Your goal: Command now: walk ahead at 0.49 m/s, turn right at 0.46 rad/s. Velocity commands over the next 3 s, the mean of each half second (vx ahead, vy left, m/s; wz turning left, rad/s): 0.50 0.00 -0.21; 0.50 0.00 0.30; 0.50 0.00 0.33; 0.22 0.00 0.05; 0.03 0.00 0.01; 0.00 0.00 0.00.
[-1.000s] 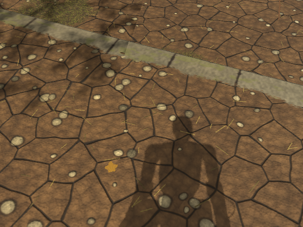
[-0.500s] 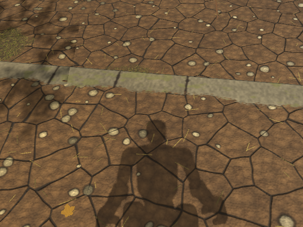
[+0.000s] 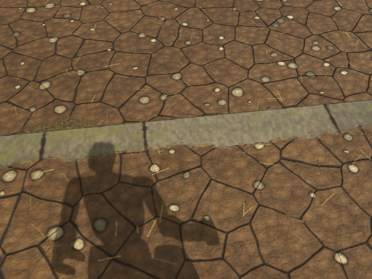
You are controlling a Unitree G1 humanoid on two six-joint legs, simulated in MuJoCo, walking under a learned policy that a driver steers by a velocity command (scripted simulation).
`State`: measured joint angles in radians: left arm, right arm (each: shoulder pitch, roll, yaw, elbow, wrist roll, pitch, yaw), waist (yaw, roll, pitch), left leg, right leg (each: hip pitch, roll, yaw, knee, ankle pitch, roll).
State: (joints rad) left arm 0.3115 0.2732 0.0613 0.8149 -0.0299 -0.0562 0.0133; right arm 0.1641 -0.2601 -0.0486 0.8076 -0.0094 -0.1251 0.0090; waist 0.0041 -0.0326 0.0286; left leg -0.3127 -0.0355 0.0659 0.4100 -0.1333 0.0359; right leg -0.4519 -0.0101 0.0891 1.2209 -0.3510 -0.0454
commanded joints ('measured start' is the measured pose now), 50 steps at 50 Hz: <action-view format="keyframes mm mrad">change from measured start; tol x32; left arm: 1 42 20 8 -71 -2 0 -4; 14 -318 44 -16 -217 6 -29 -50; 20 182 217 54 -105 24 -28 -32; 50 -67 136 7 -104 -13 -102 -19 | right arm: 1 49 -82 -22 -12 0 -17 8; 19 270 -13 28 38 9 23 0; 42 -222 -42 3 -137 30 48 62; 50 228 -189 -69 -83 25 52 26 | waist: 1 3 96 -48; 16 7 122 -19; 19 81 -263 -341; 40 83 -8 67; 50 -124 145 -266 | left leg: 1 153 277 -276 -259 34 182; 15 303 314 -93 -185 198 129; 17 257 247 -19 87 464 81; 19 -327 11 11 757 -339 -24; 21 -514 89 -143 929 -354 7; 42 -448 96 -40 202 104 39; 46 54 -48 51 144 23 135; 48 706 359 -793 19 -85 406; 50 625 330 -706 -96 -76 335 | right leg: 1 -164 -106 33 -18 53 0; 17 222 15 -160 -714 246 -75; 20 807 -395 659 -917 46 -306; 25 340 -229 186 -1017 349 -202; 36 393 -216 -132 -1120 403 -133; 46 486 -215 -283 -511 1105 -26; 48 -218 59 -144 143 -215 73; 50 -390 -14 21 187 -121 26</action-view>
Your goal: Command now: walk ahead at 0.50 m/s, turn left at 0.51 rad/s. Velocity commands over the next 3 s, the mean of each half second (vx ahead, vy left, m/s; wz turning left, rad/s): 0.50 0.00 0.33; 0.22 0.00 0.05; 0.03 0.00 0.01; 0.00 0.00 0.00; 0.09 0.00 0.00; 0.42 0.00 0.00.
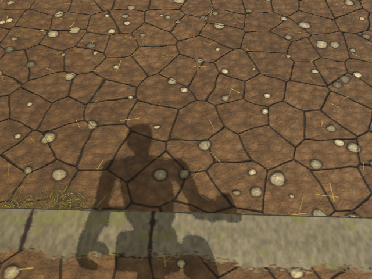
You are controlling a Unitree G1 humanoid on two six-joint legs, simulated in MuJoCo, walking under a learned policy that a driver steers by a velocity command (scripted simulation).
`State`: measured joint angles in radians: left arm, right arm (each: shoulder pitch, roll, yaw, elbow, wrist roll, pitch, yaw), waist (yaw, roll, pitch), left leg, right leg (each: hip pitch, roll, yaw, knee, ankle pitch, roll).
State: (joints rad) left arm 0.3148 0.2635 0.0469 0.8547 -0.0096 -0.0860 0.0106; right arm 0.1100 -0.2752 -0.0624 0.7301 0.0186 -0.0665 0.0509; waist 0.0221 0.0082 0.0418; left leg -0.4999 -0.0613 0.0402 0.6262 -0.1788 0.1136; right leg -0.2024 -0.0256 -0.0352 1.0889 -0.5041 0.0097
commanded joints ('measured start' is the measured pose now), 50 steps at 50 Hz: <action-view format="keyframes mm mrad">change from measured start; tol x32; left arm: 1 -96 135 18 -150 -19 -79 -9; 50 18 68 -4 -12 23 89 9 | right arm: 1 210 -147 -47 -24 2 -7 -18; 50 -23 -57 4 -71 -34 50 -50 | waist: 1 -96 2 -196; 20 -43 104 -57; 23 46 -300 -418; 27 28 -34 -58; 50 43 118 -184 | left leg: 1 649 310 -558 -317 66 220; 8 251 185 -287 -409 370 182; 21 453 186 -296 -58 565 46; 23 -91 -41 -156 580 -203 -70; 25 -299 44 -209 714 -302 -68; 42 134 81 -68 -117 164 -89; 45 525 286 -257 -127 821 65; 50 291 280 -320 -241 226 76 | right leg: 1 -599 -44 136 229 116 -35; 13 -333 -21 52 -481 658 30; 19 -359 0 60 -597 457 -51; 23 572 -350 649 -666 325 -351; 25 439 -329 650 -784 100 -286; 33 21 -165 148 -824 1095 -246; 43 72 -129 135 -658 784 -157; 47 -168 7 78 -413 10 7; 50 -64 -18 77 -559 168 6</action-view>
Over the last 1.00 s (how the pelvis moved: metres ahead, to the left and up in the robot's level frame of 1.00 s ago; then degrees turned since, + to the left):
0.54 -0.03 -0.02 8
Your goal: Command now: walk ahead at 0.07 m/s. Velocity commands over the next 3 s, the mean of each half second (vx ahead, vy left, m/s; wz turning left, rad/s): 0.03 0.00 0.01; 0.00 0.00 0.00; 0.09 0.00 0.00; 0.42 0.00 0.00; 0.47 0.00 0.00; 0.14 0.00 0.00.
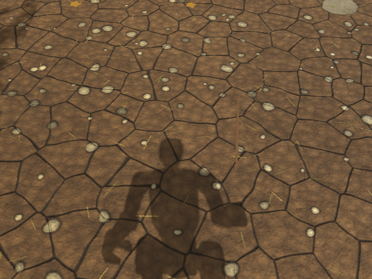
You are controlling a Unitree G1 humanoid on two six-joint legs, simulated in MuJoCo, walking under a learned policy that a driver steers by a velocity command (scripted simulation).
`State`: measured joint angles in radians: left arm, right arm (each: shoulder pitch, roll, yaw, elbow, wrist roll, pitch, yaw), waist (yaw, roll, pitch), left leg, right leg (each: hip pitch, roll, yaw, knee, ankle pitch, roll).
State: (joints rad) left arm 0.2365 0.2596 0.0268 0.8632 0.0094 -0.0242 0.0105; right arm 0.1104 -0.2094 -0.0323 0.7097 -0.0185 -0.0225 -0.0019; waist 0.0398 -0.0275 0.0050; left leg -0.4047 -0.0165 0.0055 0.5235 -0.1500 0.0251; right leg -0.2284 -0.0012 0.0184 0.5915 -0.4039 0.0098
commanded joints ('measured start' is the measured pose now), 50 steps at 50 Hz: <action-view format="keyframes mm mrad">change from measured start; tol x2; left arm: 1 91 74 15 -16 11 39 9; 3 72 108 22 -1 6 47 9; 9 50 84 20 30 -3 11 18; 21 58 67 21 101 -5 25 28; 50 165 3 3 205 -5 5 33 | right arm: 1 -56 -135 -30 -56 5 9 3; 9 -2 -109 -33 1 14 -9 -10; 37 -15 -104 -38 240 21 31 -35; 50 1 -96 -28 316 23 33 -38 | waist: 1 32 145 -114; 3 -6 73 -19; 4 -8 67 -12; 9 -23 26 -93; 29 -29 27 6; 50 -38 24 36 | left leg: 1 120 183 -230 -148 26 114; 2 86 132 -178 -156 -126 74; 3 109 91 -133 -146 -160 51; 4 130 88 -132 -126 -106 45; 7 220 87 -115 -46 207 67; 8 248 85 -108 -26 276 75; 10 269 84 -104 -13 325 86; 17 242 68 -88 -30 227 74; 31 254 49 -74 -65 92 47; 50 249 41 -71 -90 52 41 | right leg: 1 17 -40 20 -125 141 -4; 2 -1 -46 22 -147 127 -17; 3 -63 -37 17 -137 67 -31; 8 -33 -50 25 -145 229 -19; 10 -28 -47 22 -140 251 -16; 32 -63 -35 10 -210 128 -29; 50 -61 -25 -4 -232 123 -28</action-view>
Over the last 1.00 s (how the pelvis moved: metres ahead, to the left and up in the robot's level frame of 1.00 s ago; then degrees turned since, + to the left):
0.46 0.02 0.01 9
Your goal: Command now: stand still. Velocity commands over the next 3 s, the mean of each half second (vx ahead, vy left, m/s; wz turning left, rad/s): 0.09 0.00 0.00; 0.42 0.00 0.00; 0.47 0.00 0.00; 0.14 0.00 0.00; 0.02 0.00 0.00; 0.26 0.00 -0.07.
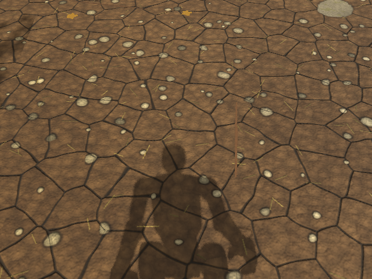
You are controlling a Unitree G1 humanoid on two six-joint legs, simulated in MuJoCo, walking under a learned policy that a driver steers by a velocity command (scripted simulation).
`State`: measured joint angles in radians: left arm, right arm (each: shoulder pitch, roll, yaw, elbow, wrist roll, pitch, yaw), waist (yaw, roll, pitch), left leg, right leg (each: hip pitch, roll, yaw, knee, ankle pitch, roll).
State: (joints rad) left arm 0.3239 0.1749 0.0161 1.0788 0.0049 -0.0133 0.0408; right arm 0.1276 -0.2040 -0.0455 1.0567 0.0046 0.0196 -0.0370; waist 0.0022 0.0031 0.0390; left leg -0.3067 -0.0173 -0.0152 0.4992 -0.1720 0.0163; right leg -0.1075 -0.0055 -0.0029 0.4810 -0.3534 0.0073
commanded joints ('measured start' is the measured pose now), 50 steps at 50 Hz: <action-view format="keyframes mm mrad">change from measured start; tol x16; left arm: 1 81 86 13 -9 0 -6 3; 20 188 180 49 -9 -30 -31 11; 42 -369 88 44 -264 -34 -98 -68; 50 -258 208 73 -270 -41 -101 -89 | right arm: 1 -15 -101 -14 -27 0 -9 -3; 22 -49 -67 -10 -26 24 -96 38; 27 437 -255 -77 93 35 -120 50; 32 219 -84 1 14 8 -145 60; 50 303 -226 -48 9 10 -87 20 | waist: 1 -1 -6 2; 21 32 -184 171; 25 -91 -104 110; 27 -171 289 -18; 31 -39 35 46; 50 30 51 -7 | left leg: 1 151 41 -51 -66 74 50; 13 152 39 -50 -66 91 50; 18 -29 -19 7 14 -420 55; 21 -174 8 57 211 -183 47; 24 24 2 78 47 -191 74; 25 180 -4 49 10 -158 81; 28 478 394 -729 -329 -320 313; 34 297 228 -209 -378 56 182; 47 337 265 -52 -276 115 137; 50 396 256 -38 -21 502 109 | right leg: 1 -182 -20 17 -122 74 -26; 13 -179 -18 13 -126 92 -25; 19 -172 -140 204 -239 -426 -155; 23 -137 -269 313 -272 -250 -200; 26 -395 -45 39 159 85 -82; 29 -698 -25 124 785 -95 -87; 42 -481 -78 15 58 536 -8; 50 -267 -26 1 -10 327 -104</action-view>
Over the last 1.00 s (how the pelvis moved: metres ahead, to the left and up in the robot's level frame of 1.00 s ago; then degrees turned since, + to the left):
0.02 0.00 0.00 1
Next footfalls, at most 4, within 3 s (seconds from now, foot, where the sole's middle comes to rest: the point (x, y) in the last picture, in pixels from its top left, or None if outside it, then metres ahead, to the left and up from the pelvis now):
1.04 right None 0.47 -0.16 -0.81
1.54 left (191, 210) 0.80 0.01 -0.81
1.88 right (250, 218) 0.77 -0.23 -0.81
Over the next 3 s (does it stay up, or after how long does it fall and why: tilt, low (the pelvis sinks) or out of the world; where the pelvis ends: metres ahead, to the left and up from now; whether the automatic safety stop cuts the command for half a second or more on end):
stays up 0.86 -0.06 -0.03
